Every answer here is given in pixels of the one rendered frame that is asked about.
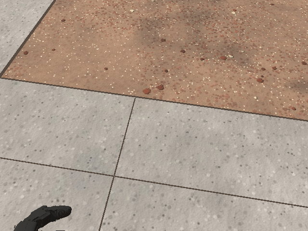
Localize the robot left hand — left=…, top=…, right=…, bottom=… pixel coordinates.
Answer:
left=13, top=205, right=72, bottom=231

